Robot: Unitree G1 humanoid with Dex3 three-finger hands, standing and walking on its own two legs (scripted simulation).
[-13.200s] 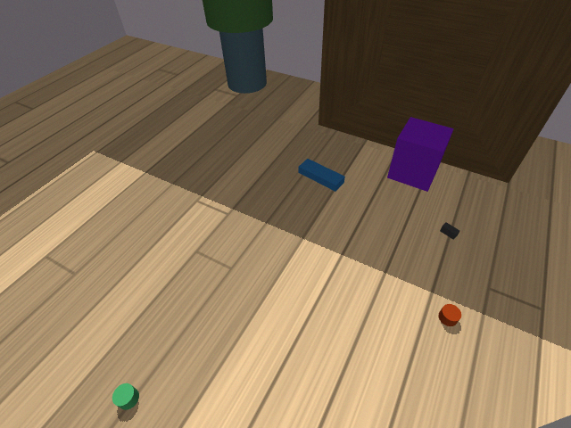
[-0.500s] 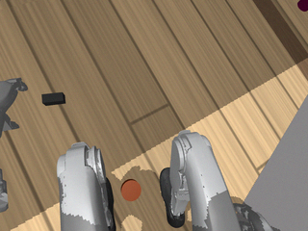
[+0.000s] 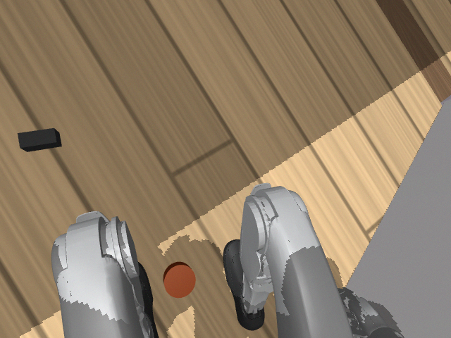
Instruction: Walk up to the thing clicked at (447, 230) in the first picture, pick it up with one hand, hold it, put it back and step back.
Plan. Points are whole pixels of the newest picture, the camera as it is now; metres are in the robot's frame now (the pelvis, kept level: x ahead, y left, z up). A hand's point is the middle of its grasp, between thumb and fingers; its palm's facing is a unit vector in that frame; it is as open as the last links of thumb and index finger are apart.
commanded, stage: rise first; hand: left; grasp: from above
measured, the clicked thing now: (40, 140) +0.48 +0.33 -0.31
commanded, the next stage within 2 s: approach in 1.70 s
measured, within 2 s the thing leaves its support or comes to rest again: neither
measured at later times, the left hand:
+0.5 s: hand out of the picture +0.44 +0.37 -0.18, palm faces -0.44 -0.10 -0.89, open 12.3 cm
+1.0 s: hand out of the picture +0.44 +0.36 -0.18, palm faces -0.43 -0.10 -0.90, open 12.3 cm
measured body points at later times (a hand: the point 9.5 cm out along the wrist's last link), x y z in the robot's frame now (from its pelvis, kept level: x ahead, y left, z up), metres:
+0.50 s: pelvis +0.00 +0.00 +0.00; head +0.25 +0.10 +0.36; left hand +0.46 +0.37 -0.13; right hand +0.06 -0.27 -0.10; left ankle +0.07 +0.13 -0.29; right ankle +0.09 -0.11 -0.29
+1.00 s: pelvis +0.00 +0.00 -0.01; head +0.25 +0.10 +0.35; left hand +0.46 +0.37 -0.13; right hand +0.06 -0.27 -0.10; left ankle +0.07 +0.13 -0.29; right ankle +0.09 -0.11 -0.29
